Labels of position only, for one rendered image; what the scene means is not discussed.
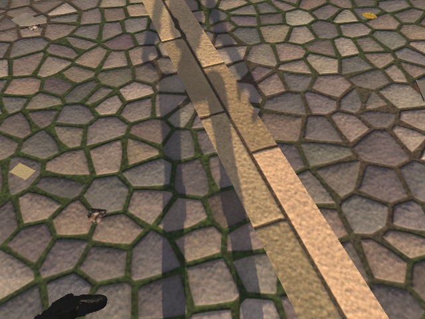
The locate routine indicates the left robot hand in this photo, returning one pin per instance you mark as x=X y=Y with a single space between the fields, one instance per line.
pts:
x=71 y=307

